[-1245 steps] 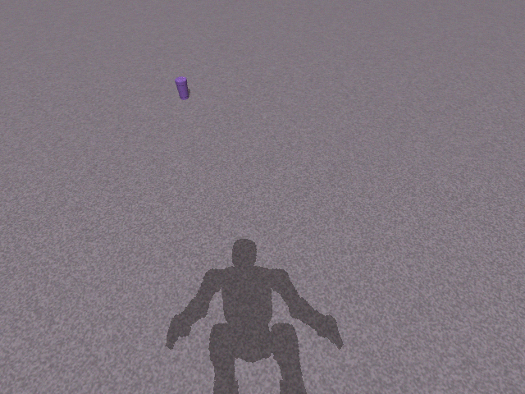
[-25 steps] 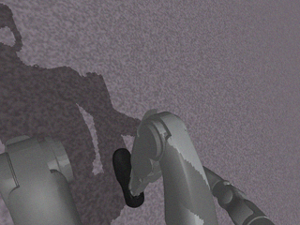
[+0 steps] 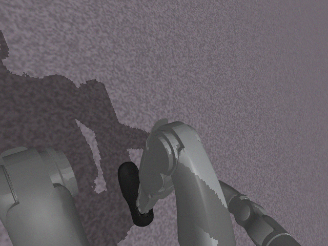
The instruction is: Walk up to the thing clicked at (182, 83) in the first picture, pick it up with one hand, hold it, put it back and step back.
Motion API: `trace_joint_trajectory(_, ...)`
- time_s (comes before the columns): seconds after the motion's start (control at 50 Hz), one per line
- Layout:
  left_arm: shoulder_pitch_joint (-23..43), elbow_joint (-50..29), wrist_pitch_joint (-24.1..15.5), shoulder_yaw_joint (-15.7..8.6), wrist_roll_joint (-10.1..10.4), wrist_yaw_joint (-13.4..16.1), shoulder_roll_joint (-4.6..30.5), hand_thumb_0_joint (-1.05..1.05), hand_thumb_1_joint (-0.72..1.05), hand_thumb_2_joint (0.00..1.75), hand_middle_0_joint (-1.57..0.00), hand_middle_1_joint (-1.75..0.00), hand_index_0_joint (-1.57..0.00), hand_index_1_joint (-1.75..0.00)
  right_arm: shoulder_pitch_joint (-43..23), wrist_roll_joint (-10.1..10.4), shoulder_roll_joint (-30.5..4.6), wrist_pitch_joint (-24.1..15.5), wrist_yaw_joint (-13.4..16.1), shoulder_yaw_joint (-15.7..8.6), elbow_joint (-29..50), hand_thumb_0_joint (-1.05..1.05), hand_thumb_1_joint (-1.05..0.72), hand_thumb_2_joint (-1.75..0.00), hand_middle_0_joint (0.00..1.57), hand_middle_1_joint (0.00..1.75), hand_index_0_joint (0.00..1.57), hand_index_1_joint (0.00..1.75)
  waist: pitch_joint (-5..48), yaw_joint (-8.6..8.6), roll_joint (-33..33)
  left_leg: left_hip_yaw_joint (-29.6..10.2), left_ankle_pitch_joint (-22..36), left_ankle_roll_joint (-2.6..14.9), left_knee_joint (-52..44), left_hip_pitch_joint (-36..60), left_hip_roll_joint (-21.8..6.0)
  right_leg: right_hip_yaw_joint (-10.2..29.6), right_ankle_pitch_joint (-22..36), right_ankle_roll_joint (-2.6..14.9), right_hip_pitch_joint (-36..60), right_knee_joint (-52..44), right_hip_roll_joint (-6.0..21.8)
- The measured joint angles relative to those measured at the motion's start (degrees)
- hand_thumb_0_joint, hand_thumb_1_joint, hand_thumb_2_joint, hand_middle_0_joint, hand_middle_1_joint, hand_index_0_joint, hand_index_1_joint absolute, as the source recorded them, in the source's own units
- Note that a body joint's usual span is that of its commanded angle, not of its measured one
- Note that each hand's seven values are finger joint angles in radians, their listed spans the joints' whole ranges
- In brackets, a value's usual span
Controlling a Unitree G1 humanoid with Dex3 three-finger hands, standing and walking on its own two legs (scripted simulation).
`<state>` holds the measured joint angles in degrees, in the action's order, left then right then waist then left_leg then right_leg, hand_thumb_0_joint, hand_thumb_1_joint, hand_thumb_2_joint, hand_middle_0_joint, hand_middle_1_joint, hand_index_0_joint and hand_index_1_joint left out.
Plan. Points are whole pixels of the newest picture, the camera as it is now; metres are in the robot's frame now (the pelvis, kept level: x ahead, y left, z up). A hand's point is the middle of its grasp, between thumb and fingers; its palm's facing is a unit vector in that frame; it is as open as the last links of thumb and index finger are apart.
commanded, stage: open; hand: left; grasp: from the side
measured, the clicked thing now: out of the picture +0.42 +0.32 -0.21
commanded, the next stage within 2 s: withdraw in 0.26 s
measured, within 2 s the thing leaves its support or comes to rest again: neither
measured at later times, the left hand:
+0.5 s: hand out of the picture +0.42 +0.32 -0.17, palm faces +0.49 -0.87 +0.01, open 17.1 cm
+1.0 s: hand out of the picture +0.37 +0.40 -0.08, palm faces +0.44 -0.88 -0.16, open 17.6 cm
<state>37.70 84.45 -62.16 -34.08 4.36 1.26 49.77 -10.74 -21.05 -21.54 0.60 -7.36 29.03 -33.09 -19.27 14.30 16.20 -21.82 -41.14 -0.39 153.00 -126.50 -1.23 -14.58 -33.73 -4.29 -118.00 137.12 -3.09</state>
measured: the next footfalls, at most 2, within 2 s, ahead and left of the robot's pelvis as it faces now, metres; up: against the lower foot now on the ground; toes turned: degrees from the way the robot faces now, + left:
none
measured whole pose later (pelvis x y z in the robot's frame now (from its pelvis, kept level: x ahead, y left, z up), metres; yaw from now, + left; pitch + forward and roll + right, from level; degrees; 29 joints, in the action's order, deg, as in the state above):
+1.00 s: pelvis +0.01 -0.01 +0.03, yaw +4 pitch +22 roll -14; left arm 33.7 64.4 -36.7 -32.7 1.7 -10.0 45.4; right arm -1.9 -8.1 -17.9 3.1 -5.3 13.9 -34.7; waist -4.8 7.9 7.9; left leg -14.0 -39.5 0.7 144.4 -128.5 -1.9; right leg -9.5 -35.2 -2.4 -121.5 133.6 -0.7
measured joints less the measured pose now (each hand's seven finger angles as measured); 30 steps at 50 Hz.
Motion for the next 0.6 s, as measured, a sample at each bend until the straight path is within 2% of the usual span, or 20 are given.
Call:
trace_joint_trajectory(0.12,1.1,0.0,-1.3,0.7,-0.1,-0.1,0.7,-0.01,-0.4,0.63,-0.7,-0.72,-0.7,-0.71,0.0,0.0,0.0,0.3,-0.1,0.4,0.2,0.0,-0.92,-0.89,0.21,0.3,0.21,0.3,0.2,0.09,0.0,-0.2,0.1,0.03,0.0,0.1,0.0,-0.1,0.2,0.06,0.1,-0.2,-0.1)
trace_joint_trajectory(0.3,0.8,0.7,-0.4,0.9,1.0,-0.8,0.8,-0.01,-0.55,0.3,-0.48,-0.4,-0.47,-0.4,0.2,0.5,-0.1,0.8,-0.1,0.6,1.4,0.0,-0.92,-0.9,0.21,0.3,0.21,0.3,0.6,0.59,-0.4,-0.2,0.0,0.25,-0.3,0.1,-0.5,-0.2,0.5,0.01,0.1,-0.6,-0.4)
trace_joint_trajectory(0.46,0.7,0.4,-1.0,0.1,1.2,-1.1,0.6,-0.02,-0.6,0.13,-0.25,-0.17,-0.24,-0.18,0.4,0.5,-0.2,0.8,0.0,1.0,1.6,0.0,-0.92,-0.9,0.21,0.3,0.21,0.3,0.4,0.36,0.1,-0.2,0.2,0.24,-0.3,0.2,-0.5,-0.2,0.7,0.01,0.0,-0.7,-0.5)
trace_joint_trajectory(0.6,0.1,-6.1,0.9,-2.6,0.5,-3.1,0.8,-0.02,-0.61,0.08,-0.12,-0.07,-0.12,-0.08,1.4,1.0,-0.1,1.2,0.4,-0.3,1.6,0.0,-0.91,-0.9,0.21,0.3,0.21,0.3,0.4,-0.67,0.2,-0.3,-0.1,0.01,-0.3,0.3,-0.5,-0.3,0.5,0.34,0.1,-0.6,-0.4)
